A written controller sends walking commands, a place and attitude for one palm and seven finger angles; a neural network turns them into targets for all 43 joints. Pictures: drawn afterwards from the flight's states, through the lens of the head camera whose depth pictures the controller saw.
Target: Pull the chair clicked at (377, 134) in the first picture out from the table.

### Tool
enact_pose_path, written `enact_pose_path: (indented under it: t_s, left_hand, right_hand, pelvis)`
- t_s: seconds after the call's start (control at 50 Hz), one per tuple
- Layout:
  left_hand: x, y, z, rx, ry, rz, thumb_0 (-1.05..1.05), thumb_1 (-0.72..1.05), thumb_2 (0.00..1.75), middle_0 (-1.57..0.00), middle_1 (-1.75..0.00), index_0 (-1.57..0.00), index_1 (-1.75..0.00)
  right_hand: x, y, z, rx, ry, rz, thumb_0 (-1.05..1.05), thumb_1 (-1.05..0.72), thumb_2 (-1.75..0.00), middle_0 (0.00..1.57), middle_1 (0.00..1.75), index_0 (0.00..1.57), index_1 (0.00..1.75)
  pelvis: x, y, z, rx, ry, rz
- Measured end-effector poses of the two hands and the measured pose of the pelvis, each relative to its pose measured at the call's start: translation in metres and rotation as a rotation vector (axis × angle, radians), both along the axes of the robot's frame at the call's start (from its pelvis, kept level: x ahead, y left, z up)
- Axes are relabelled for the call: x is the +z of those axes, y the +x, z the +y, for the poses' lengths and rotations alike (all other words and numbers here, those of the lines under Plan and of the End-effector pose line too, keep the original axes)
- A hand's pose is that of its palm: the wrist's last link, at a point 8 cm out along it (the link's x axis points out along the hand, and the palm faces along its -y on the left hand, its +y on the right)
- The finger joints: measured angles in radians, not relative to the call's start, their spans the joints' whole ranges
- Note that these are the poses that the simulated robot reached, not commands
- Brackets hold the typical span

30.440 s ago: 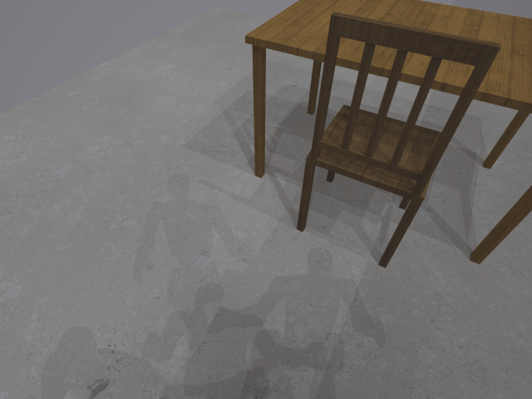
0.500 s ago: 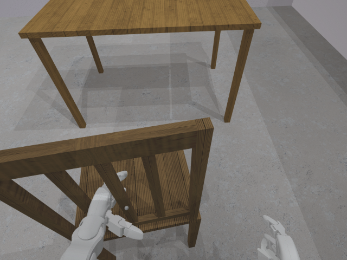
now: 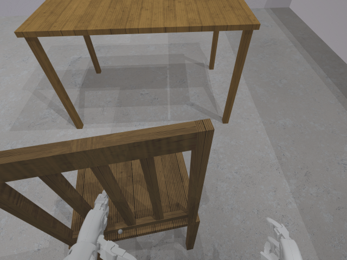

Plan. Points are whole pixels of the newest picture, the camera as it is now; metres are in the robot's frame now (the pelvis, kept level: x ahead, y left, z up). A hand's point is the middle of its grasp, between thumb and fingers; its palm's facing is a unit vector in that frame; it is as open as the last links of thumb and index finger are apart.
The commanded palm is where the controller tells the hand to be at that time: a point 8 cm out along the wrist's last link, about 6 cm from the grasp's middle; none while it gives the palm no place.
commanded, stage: draw the fingers out of the gap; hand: left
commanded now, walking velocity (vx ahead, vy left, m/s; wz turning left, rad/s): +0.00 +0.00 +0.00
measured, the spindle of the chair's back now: (119, 200) +0.27 +0.14 -0.01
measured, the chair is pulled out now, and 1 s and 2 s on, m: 0.65 0.65 0.64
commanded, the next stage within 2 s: draw the hand back to the body in 0.46 s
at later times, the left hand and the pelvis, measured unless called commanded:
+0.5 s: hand out of the picture +0.13 +0.13 -0.03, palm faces -0.02 -0.99 -0.14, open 17.5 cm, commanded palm +0.10 +0.19 -0.01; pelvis +0.00 +0.01 -0.01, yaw +1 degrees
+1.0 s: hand out of the picture +0.13 +0.16 +0.05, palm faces +0.04 -0.99 -0.10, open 17.4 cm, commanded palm +0.10 +0.23 +0.07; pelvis -0.03 +0.01 -0.04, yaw +1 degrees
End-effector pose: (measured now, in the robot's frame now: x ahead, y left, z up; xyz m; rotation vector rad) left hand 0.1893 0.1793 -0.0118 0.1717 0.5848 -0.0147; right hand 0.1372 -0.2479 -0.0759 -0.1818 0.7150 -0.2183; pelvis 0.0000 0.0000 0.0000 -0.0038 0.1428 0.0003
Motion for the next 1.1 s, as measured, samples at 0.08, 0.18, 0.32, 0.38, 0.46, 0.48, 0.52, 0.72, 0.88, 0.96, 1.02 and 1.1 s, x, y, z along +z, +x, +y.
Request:
enact_pose_path:
  t_s: [0.08, 0.18, 0.32, 0.38, 0.46, 0.48, 0.52, 0.72, 0.88, 0.96, 1.02, 1.1]
  left_hand:
    - [-0.001, -0.013, 0.001, 0.011, 0.005, 0.002, -0.01, -0.54, 0.20, -0.02, -0.01, 0.00, 0.00]
    - [0.002, -0.025, 0.001, 0.016, -0.004, -0.012, -0.01, -0.54, 0.20, -0.03, -0.01, 0.00, 0.00]
    - [0.002, -0.047, 0.003, 0.029, 0.000, 0.017, -0.01, -0.54, 0.20, -0.02, -0.01, 0.00, 0.00]
    - [0.001, -0.057, 0.005, 0.036, -0.003, 0.029, -0.01, -0.54, 0.20, -0.01, -0.01, 0.00, 0.00]
    - [0.003, -0.068, 0.006, 0.042, -0.016, 0.025, -0.01, -0.54, 0.20, -0.01, -0.01, 0.00, 0.00]
    - [0.003, -0.071, 0.007, 0.043, -0.017, 0.024, -0.01, -0.54, 0.20, -0.01, -0.01, 0.00, 0.00]
    - [0.002, -0.076, 0.008, 0.040, -0.015, 0.025, -0.01, -0.54, 0.20, -0.01, -0.01, 0.00, 0.00]
    - [0.028, -0.077, 0.015, 0.110, -0.137, -0.218, -0.01, -0.54, 0.20, -0.01, -0.01, 0.00, 0.00]
    - [0.048, -0.080, 0.027, 0.080, -0.106, -0.460, -0.01, -0.54, 0.20, -0.01, 0.00, -0.02, -0.01]
    - [0.065, -0.079, 0.034, 0.038, -0.073, -0.537, -0.01, -0.54, 0.20, -0.01, 0.00, -0.02, -0.01]
    - [0.076, -0.080, 0.040, 0.031, -0.055, -0.532, -0.01, -0.54, 0.20, -0.01, -0.01, -0.03, -0.01]
    - [0.088, -0.081, 0.046, 0.039, -0.051, -0.511, -0.01, -0.51, 0.21, -0.01, -0.01, -0.05, -0.03]
  right_hand:
    - [0.001, 0.009, 0.005, 0.022, -0.002, -0.025, 0.02, -0.91, -0.90, 0.20, 0.30, 0.20, 0.30]
    - [0.003, 0.020, 0.012, 0.036, 0.002, -0.062, 0.02, -0.91, -0.90, 0.20, 0.30, 0.20, 0.30]
    - [0.007, 0.032, 0.021, 0.044, 0.013, -0.106, 0.02, -0.91, -0.90, 0.20, 0.30, 0.20, 0.30]
    - [0.008, 0.034, 0.023, 0.048, 0.011, -0.118, 0.02, -0.91, -0.90, 0.20, 0.30, 0.20, 0.30]
    - [0.007, 0.035, 0.025, 0.045, 0.006, -0.126, 0.02, -0.91, -0.90, 0.20, 0.30, 0.20, 0.30]
    - [0.007, 0.035, 0.025, 0.043, 0.005, -0.126, 0.02, -0.91, -0.90, 0.20, 0.30, 0.20, 0.30]
    - [0.006, 0.034, 0.026, 0.040, 0.003, -0.127, 0.02, -0.91, -0.90, 0.20, 0.30, 0.20, 0.30]
    - [-0.004, 0.026, 0.029, 0.037, -0.005, -0.139, 0.02, -0.91, -0.90, 0.20, 0.30, 0.20, 0.30]
    - [-0.026, 0.018, 0.036, 0.057, 0.039, -0.114, 0.02, -0.91, -0.90, 0.20, 0.30, 0.20, 0.30]
    - [-0.033, 0.014, 0.039, 0.052, 0.069, -0.102, 0.02, -0.91, -0.90, 0.20, 0.30, 0.20, 0.30]
    - [-0.030, 0.012, 0.041, 0.039, 0.085, -0.110, 0.02, -0.91, -0.90, 0.20, 0.30, 0.20, 0.30]
    - [-0.018, 0.014, 0.040, 0.025, 0.086, -0.149, 0.02, -0.91, -0.90, 0.20, 0.30, 0.20, 0.30]
  pelvis:
    - [-0.003, 0.000, 0.001, 0.009, -0.003, 0.002]
    - [-0.005, 0.000, 0.002, 0.016, -0.006, 0.004]
    - [-0.008, -0.001, 0.004, 0.020, -0.010, 0.005]
    - [-0.010, -0.001, 0.005, 0.022, -0.012, 0.007]
    - [-0.013, -0.002, 0.007, 0.025, -0.016, 0.011]
    - [-0.013, -0.002, 0.007, 0.025, -0.017, 0.012]
    - [-0.015, -0.003, 0.008, 0.026, -0.019, 0.014]
    - [-0.026, -0.010, 0.011, 0.025, -0.030, 0.032]
    - [-0.039, -0.021, 0.010, 0.018, -0.035, 0.042]
    - [-0.041, -0.026, 0.009, 0.017, -0.036, 0.030]
    - [-0.036, -0.027, 0.008, 0.020, -0.036, 0.011]
    - [-0.027, -0.025, 0.007, 0.021, -0.032, -0.015]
